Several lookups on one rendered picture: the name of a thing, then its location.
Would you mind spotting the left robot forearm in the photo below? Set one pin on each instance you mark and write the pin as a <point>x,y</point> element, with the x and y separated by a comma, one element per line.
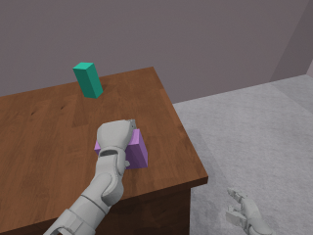
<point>105,190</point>

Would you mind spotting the table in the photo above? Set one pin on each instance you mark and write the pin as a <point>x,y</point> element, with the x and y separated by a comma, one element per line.
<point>47,157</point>

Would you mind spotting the sponge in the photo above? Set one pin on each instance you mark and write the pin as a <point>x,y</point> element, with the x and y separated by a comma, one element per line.
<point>136,152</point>

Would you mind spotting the robot left hand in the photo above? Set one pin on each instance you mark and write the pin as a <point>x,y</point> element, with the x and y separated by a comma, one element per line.
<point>116,133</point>

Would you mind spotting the robot right hand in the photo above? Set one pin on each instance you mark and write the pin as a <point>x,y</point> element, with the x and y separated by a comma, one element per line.
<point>248,210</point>

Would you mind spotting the right robot forearm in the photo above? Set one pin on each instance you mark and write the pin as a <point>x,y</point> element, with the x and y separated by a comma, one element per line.
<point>258,226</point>

